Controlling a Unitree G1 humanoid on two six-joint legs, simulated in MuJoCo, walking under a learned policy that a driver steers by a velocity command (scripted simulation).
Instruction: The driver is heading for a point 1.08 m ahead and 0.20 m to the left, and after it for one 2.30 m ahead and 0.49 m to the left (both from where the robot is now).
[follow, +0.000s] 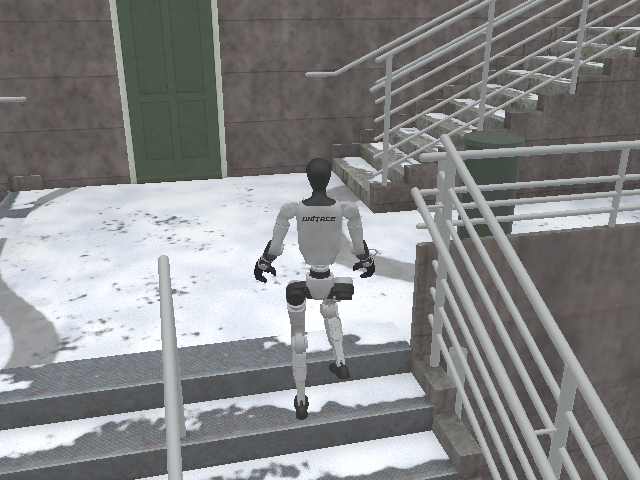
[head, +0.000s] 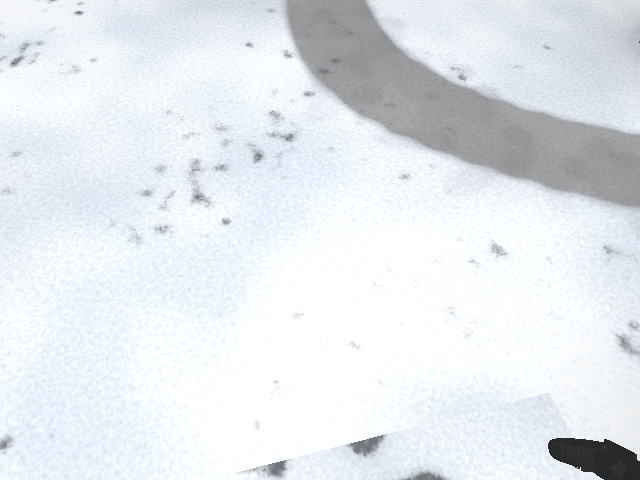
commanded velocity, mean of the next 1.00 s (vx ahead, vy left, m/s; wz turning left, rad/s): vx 0.44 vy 0.00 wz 0.29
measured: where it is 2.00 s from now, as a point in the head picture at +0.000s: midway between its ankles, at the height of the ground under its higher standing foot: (210, 296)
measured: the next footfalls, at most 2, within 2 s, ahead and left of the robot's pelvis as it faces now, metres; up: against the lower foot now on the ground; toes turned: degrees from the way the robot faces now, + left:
right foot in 0.28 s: -0.02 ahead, -0.22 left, +0.00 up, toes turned -16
left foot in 1.00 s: +0.33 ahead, -0.01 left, +0.15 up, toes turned +23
